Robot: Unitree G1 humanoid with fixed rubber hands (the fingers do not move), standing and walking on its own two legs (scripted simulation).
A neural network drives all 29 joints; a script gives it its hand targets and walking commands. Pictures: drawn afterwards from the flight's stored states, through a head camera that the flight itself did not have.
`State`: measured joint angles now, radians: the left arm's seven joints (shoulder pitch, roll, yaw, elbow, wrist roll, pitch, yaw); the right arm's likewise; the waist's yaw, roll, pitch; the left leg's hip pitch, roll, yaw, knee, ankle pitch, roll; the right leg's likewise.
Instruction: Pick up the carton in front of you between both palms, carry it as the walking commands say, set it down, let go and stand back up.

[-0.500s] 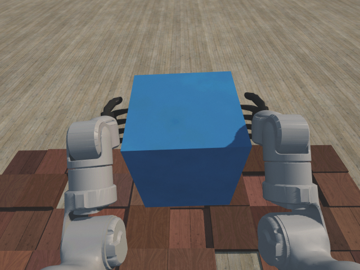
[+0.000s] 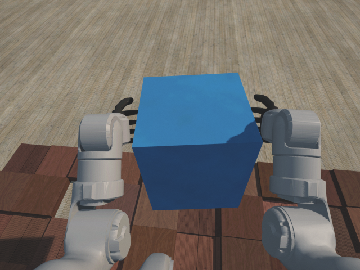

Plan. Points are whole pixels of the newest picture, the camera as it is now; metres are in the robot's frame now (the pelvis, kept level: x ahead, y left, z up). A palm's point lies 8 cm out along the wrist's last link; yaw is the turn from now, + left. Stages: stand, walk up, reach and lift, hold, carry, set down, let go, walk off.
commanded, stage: carry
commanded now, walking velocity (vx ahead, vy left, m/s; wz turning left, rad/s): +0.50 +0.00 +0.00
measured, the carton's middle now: (193, 145) +0.39 +0.03 +0.06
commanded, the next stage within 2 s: none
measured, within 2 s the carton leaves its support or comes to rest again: neither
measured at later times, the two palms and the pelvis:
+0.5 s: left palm (146, 30) +0.69 +0.18 +0.18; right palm (255, 39) +0.66 -0.12 +0.18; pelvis +0.29 +0.05 +0.02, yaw -2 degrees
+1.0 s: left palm (174, 33) +0.94 +0.12 +0.05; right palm (250, 35) +0.95 -0.17 +0.04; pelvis +0.60 -0.03 -0.02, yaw -1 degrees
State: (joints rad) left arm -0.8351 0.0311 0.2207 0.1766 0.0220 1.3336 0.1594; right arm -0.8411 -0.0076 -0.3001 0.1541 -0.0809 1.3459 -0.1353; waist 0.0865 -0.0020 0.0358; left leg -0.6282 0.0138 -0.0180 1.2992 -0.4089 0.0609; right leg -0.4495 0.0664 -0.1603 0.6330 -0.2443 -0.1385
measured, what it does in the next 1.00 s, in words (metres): goes down: left foot, then right foot 0.03 m lower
